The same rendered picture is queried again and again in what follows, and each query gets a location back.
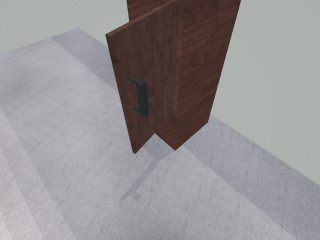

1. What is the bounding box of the handle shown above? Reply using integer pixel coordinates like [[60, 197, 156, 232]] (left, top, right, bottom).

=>
[[128, 76, 150, 118]]

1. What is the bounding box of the cupboard door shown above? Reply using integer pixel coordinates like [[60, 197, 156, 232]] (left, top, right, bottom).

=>
[[105, 0, 180, 154]]

